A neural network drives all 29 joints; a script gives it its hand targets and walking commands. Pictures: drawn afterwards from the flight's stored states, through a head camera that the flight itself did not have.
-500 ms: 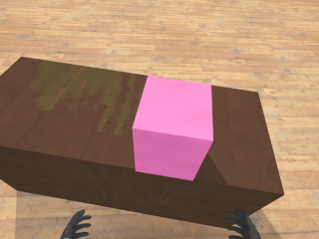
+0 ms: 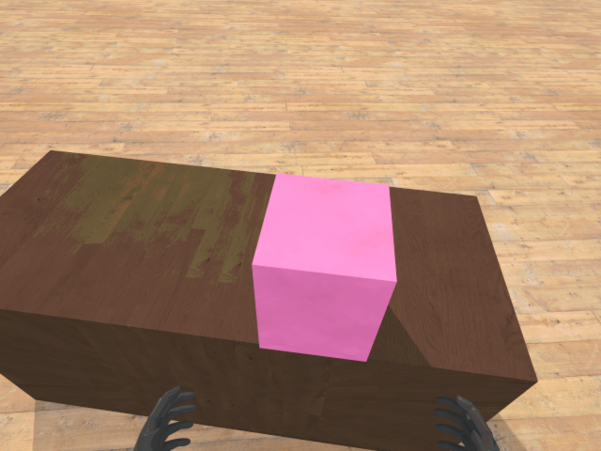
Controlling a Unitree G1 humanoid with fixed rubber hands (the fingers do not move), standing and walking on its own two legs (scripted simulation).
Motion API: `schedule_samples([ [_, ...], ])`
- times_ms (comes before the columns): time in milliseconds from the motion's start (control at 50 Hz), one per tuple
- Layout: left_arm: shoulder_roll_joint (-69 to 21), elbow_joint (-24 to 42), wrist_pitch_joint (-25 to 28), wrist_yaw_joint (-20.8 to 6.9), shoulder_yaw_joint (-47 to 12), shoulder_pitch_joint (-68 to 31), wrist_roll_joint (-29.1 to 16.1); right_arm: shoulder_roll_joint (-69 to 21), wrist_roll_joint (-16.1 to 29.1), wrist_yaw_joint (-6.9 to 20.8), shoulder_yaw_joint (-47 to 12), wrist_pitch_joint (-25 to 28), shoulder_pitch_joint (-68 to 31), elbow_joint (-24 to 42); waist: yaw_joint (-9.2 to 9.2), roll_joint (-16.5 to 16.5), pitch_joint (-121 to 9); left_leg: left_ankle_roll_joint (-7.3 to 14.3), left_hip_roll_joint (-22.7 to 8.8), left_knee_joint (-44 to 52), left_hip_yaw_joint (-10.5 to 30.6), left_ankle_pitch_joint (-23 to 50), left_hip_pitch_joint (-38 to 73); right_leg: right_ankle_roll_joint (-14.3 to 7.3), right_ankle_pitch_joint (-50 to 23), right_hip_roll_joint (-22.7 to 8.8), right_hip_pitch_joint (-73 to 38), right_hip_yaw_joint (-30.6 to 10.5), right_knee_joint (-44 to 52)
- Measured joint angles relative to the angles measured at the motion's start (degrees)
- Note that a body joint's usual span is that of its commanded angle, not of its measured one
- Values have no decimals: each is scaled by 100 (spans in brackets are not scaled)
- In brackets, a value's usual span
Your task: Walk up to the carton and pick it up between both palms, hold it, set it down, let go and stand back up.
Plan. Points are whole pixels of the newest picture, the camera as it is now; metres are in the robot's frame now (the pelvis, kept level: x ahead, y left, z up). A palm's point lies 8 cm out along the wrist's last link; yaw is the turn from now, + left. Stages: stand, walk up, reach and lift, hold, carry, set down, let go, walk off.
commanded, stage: reach and lift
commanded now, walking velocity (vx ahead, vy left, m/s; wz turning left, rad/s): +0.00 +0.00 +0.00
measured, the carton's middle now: (322, 268) +0.46 +0.00 -0.05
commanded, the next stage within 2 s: none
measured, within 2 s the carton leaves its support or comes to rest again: neither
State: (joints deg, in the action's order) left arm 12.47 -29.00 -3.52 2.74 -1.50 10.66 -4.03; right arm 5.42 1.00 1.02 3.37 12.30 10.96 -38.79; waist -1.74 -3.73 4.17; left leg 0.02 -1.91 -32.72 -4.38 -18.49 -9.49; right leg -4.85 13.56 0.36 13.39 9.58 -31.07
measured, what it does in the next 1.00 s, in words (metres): stands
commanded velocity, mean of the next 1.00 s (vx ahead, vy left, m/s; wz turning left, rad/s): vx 0.00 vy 0.00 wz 0.00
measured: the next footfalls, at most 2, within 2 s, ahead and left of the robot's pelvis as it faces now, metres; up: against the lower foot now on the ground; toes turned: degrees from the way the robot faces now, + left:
none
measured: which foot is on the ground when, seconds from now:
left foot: down 0.00-1.00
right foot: down 0.00-1.00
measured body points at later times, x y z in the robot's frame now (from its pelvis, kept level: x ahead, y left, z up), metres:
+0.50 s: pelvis +0.03 +0.02 +0.00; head +0.04 +0.04 +0.45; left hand +0.23 +0.23 -0.06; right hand +0.22 -0.20 -0.06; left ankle +0.00 +0.12 -0.73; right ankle +0.05 -0.07 -0.73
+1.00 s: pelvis +0.03 +0.03 +0.00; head +0.03 +0.05 +0.45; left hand +0.29 +0.22 -0.03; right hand +0.27 -0.20 -0.03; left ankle +0.00 +0.12 -0.73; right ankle +0.05 -0.07 -0.73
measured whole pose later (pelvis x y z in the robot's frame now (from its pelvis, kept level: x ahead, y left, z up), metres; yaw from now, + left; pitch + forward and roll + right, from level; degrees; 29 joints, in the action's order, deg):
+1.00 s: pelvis +0.03 +0.03 +0.00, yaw -1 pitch +0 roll -2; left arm 12.1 -43.2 22.5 4.1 -7.6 -3.5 -11.7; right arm 9.1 13.0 1.6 2.4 26.8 -5.7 -52.1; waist 0.2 -0.1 -0.4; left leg 1.8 -1.8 -35.9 -5.8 -22.2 -13.9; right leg -2.5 15.0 0.3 17.5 7.8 -32.4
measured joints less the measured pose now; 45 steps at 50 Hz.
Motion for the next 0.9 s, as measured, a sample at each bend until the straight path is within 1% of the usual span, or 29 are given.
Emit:
schedule_samples([
  [80,50,26,156,13,-62,-160,-68,-148,60,-83,-51,115,-171,-77,24,-35,-19,-3,0,-91,28,-64,-82,-1,61,-9,68,24,-80],
  [160,21,71,402,7,-123,-191,-79,-198,102,-107,-34,308,-289,-187,37,52,-60,3,-35,-116,17,-145,-46,25,85,32,10,10,-34],
  [220,-3,-76,674,-54,-141,-193,-97,-179,153,-165,-18,506,-333,-291,57,124,-103,13,-37,-54,-3,-175,51,54,104,45,-80,-14,29],
  [320,-17,-352,1262,-184,-165,-92,-152,-86,305,-207,-49,930,-304,-445,82,195,-188,31,-28,54,-16,-207,161,99,130,51,-184,-34,131],
  [460,48,-699,2178,-182,-233,-59,-245,48,617,-110,-52,1554,-382,-947,63,222,-157,44,-37,-65,14,-322,95,128,211,53,-155,-11,76],
  [520,88,-772,2476,-169,-296,-93,-360,79,775,-72,-82,1782,-453,-1074,81,234,-152,53,-44,-187,21,-384,-29,140,254,48,-45,-5,-18],
  [580,114,-869,2739,-173,-364,-183,-451,100,895,-42,-113,1982,-561,-1167,136,251,-208,68,-41,-316,35,-440,-191,156,296,33,102,5,-124],
  [680,92,-930,3050,-152,-459,-438,-576,164,1072,9,-158,2226,-783,-1253,193,309,-272,92,-40,-460,20,-504,-332,181,329,20,237,-13,-237],
  [760,23,-969,3186,-142,-429,-634,-510,237,1184,19,-206,2341,-942,-1271,210,361,-326,111,-42,-443,-30,-500,-295,203,293,28,212,-63,-204],
  [800,-17,-1066,3148,-150,-401,-743,-488,276,1213,9,-224,2296,-1032,-1340,215,380,-368,129,-38,-405,-53,-485,-260,215,264,30,183,-87,-162],
  [840,-27,-1210,3054,-149,-410,-881,-557,299,1194,-9,-214,2150,-1123,-1367,221,371,-421,152,-17,-382,-71,-466,-272,229,252,11,212,-105,-166],
  [900,-15,-1372,2887,-62,-467,-1097,-647,313,1181,5,-169,1892,-1300,-1351,212,343,-445,171,10,-356,-107,-433,-310,237,236,-14,283,-141,-191],
])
